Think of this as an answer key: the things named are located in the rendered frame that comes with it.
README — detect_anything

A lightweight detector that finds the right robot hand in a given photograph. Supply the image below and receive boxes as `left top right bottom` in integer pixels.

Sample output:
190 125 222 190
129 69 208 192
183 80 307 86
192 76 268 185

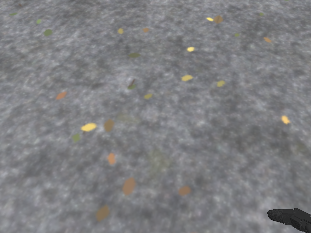
267 208 311 233

